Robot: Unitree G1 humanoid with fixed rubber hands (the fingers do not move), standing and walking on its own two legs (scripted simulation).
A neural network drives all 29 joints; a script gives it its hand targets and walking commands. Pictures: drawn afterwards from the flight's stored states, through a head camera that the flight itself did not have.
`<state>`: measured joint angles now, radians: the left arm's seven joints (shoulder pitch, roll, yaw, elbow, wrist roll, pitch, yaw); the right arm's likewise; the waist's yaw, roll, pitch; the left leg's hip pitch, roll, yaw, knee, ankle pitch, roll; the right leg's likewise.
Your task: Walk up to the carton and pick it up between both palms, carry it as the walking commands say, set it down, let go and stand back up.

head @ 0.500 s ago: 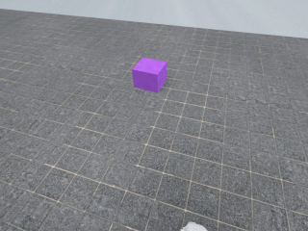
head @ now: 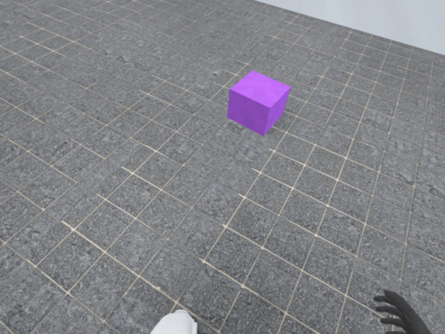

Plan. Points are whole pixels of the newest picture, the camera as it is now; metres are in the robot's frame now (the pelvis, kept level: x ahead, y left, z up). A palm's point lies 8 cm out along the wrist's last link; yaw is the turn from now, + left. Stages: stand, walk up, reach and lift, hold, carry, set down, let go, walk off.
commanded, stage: walk up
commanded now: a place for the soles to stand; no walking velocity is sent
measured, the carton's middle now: (257, 102) +1.54 -0.12 -0.63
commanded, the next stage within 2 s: none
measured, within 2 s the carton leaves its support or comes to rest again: neither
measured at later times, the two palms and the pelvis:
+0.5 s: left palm (91, 246) +0.27 +0.31 -0.10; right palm (400, 274) +0.29 -0.36 -0.11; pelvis +0.23 -0.03 -0.01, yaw +0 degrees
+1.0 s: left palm (167, 149) +0.57 +0.22 -0.11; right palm (401, 195) +0.50 -0.42 -0.09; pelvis +0.46 -0.08 -0.01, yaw -1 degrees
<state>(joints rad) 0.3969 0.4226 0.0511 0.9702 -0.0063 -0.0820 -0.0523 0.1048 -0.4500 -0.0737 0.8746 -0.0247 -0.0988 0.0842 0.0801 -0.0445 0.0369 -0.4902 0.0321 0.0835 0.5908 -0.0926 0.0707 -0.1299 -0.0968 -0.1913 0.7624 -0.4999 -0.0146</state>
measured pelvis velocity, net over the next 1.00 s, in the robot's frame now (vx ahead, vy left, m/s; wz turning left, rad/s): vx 0.46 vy -0.08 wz -0.02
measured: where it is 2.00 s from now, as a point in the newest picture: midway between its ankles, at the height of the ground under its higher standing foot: (259, 190)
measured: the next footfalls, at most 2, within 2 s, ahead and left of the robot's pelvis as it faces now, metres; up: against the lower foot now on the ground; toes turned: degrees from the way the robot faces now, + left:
right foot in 0.30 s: +0.31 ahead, -0.18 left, +0.00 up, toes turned -8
left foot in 0.48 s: +0.31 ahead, +0.08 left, +0.00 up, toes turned +5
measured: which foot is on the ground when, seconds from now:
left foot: down 0.00-0.30, up 0.32-0.46, down 0.48-0.80, up 0.82-1.00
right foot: down 0.00-0.00, up 0.02-0.28, down 0.30-0.50, up 0.52-0.78, down 0.80-1.00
